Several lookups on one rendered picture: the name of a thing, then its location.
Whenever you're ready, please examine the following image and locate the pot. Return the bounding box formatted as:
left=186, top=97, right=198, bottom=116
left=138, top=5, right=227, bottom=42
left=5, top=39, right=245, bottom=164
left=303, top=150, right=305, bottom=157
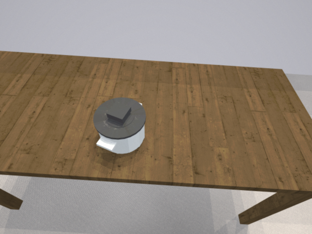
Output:
left=96, top=103, right=145, bottom=154

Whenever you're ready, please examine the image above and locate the table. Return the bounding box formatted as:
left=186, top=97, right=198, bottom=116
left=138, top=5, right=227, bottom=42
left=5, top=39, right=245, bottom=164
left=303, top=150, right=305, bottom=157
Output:
left=0, top=51, right=312, bottom=225

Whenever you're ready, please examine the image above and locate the lid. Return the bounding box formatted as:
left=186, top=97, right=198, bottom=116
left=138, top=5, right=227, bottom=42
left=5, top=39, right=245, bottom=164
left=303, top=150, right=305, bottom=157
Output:
left=93, top=97, right=146, bottom=139

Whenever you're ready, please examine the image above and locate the knob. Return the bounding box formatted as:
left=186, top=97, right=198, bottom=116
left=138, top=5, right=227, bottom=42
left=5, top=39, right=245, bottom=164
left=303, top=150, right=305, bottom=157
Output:
left=107, top=102, right=131, bottom=123

